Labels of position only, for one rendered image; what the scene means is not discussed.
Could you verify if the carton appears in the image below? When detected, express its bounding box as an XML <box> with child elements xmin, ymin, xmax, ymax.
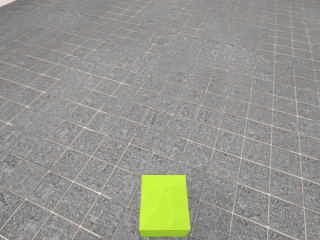
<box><xmin>139</xmin><ymin>175</ymin><xmax>191</xmax><ymax>237</ymax></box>

